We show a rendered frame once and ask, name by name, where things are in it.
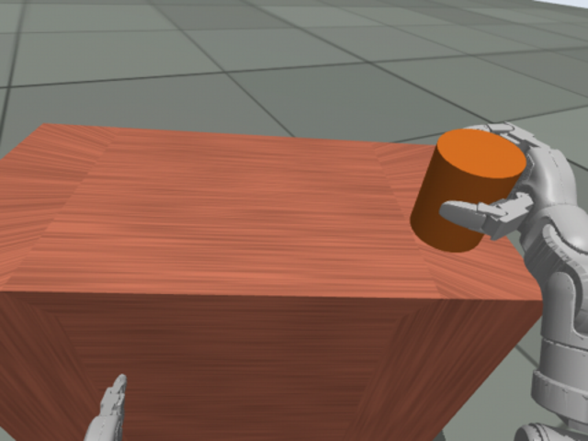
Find right robot arm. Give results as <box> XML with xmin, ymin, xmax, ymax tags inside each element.
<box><xmin>514</xmin><ymin>205</ymin><xmax>588</xmax><ymax>441</ymax></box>

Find right robot hand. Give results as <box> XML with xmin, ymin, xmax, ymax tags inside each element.
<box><xmin>439</xmin><ymin>122</ymin><xmax>578</xmax><ymax>241</ymax></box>

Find can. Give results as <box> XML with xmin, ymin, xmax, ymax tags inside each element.
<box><xmin>410</xmin><ymin>129</ymin><xmax>526</xmax><ymax>253</ymax></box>

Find left robot hand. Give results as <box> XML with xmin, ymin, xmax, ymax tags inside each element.
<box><xmin>84</xmin><ymin>374</ymin><xmax>127</xmax><ymax>441</ymax></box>

